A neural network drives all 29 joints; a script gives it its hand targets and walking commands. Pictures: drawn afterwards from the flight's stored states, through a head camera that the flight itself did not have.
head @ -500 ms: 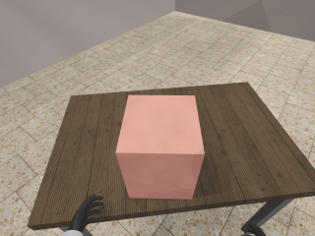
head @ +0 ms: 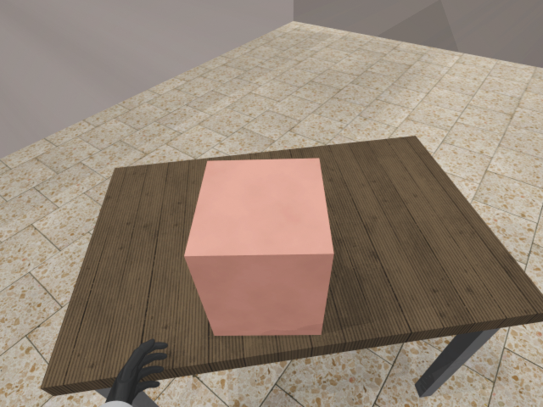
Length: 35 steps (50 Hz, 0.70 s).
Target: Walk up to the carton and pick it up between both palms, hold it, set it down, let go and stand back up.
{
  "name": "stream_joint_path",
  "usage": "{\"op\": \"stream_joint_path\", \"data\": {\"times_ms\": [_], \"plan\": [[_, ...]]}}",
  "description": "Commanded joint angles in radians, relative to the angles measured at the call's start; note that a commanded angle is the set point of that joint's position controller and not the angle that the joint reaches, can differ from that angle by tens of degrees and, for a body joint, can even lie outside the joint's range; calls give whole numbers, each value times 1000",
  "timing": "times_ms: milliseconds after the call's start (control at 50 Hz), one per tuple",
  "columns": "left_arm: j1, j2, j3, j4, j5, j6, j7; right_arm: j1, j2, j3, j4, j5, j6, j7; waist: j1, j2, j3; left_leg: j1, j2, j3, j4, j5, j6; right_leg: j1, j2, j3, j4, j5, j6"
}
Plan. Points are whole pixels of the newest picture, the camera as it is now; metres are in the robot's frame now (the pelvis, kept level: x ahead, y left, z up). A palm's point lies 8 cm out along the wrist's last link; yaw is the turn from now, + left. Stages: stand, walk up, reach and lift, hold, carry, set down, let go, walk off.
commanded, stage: stand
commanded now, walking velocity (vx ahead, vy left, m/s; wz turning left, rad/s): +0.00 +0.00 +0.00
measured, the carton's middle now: (265, 249) +0.39 +0.02 +0.00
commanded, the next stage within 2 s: none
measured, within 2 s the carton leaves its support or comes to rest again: neither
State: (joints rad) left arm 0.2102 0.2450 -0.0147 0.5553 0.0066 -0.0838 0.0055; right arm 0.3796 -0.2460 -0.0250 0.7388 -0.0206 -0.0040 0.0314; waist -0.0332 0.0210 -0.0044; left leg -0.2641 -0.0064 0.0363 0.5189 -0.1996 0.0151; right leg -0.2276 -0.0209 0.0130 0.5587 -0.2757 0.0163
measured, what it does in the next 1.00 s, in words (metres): stands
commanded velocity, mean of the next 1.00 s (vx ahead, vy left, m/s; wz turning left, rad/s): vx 0.00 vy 0.00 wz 0.00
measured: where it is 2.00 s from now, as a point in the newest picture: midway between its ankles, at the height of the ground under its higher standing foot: outside the picture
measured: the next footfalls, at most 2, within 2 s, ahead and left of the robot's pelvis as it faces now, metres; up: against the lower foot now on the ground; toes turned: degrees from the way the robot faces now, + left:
none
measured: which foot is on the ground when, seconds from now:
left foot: down 0.00-1.00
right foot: down 0.00-1.00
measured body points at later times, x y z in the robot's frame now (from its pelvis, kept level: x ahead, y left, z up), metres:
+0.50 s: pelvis +0.01 -0.02 +0.00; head +0.00 -0.04 +0.45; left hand +0.19 +0.23 -0.05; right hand +0.09 -0.27 -0.13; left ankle +0.05 +0.11 -0.73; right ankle +0.02 -0.13 -0.73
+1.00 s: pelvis +0.02 -0.03 +0.00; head +0.01 -0.04 +0.45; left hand +0.18 +0.23 -0.05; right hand +0.10 -0.28 -0.13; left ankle +0.05 +0.11 -0.73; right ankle +0.02 -0.13 -0.73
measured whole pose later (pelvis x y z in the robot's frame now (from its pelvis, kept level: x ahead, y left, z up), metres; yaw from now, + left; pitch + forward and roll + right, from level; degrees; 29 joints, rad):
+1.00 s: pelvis +0.02 -0.03 +0.00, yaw +2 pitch -3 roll +0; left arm 0.24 0.28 0.01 0.52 -0.01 -0.06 0.01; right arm 0.31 -0.25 0.00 0.77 -0.02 0.01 0.02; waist -0.02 0.03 0.02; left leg -0.26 0.02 -0.03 0.52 -0.22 -0.04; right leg -0.20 0.02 -0.04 0.54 -0.30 -0.03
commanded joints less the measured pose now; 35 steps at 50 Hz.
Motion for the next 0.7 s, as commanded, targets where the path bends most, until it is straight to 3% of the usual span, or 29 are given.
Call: {"op": "stream_joint_path", "data": {"times_ms": [0,140,620,680], "plan": [[68,155,50,-1,9,38,7,-4,-141,-40,-109,-2,-28,-8,25,-65,80,-24,86,-132,-109,-106,9,-90,-65,91,-156,-64,-42],[67,162,49,-8,5,42,4,-19,-139,-35,-108,-1,-25,-11,27,-79,75,-2,86,-130,-84,-66,7,-112,-68,96,-172,-73,-45],[65,170,46,-22,-3,49,7,-60,-138,-17,-86,3,-18,-24,27,-89,41,49,91,-133,-41,82,1,-57,-77,84,-173,97,-53],[62,168,47,-26,-4,52,6,-64,-137,-15,-79,2,-15,-25,27,-90,66,38,89,-134,-45,58,-4,-79,-75,84,-185,49,-53]]}}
